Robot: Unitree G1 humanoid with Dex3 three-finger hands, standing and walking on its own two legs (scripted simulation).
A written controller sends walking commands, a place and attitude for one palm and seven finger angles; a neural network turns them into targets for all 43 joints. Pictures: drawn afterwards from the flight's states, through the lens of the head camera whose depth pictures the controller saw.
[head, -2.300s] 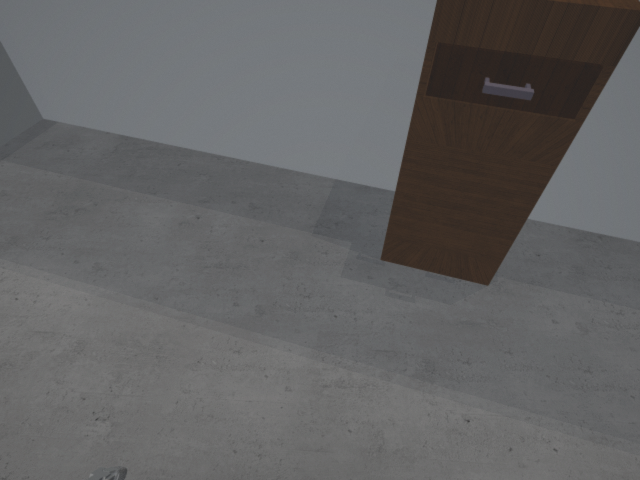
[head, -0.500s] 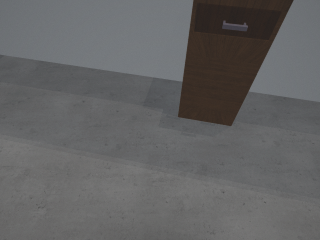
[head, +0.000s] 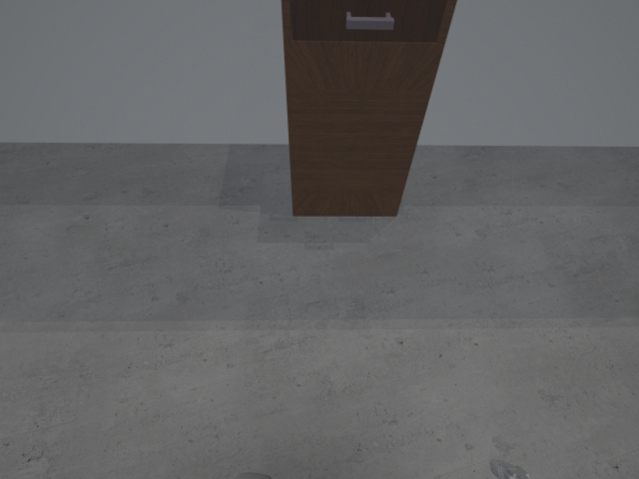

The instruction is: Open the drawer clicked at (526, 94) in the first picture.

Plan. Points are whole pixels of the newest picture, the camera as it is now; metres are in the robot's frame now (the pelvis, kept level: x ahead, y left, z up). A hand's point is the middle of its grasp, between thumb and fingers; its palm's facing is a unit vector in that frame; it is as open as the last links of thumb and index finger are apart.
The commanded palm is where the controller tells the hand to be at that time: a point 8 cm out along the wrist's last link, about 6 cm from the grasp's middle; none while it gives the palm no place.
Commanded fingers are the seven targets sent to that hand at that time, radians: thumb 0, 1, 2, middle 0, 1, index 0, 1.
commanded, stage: walk to a spot facing it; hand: left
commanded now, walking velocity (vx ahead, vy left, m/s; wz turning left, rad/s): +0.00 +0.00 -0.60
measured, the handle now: (369, 19) +1.12 -0.01 +0.03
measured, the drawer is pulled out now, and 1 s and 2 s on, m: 0.00 0.00 0.00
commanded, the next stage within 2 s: turn to face it in 1.56 s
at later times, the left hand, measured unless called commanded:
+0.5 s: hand (217, 454) +0.16 +0.17 -0.17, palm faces -0.37 -0.90 -0.24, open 7.4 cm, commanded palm none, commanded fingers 0.00 0.90 0.90 -0.20 -0.30 -0.20 -0.30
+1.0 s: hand (252, 387) +0.27 +0.14 -0.19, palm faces -0.57 -0.81 -0.16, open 7.4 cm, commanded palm none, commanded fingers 0.00 0.90 0.90 -0.20 -0.30 -0.20 -0.30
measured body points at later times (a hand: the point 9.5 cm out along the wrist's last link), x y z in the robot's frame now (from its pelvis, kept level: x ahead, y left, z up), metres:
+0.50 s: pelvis -0.02 +0.01 -0.02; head +0.03 -0.01 +0.43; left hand +0.18 +0.21 -0.15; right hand -0.09 -0.25 -0.16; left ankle -0.02 +0.14 -0.74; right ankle -0.07 -0.10 -0.74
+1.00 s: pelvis +0.13 -0.01 -0.01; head +0.17 +0.01 +0.44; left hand +0.30 +0.18 -0.17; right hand +0.05 -0.26 -0.12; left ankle +0.20 +0.05 -0.74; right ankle -0.02 -0.08 -0.65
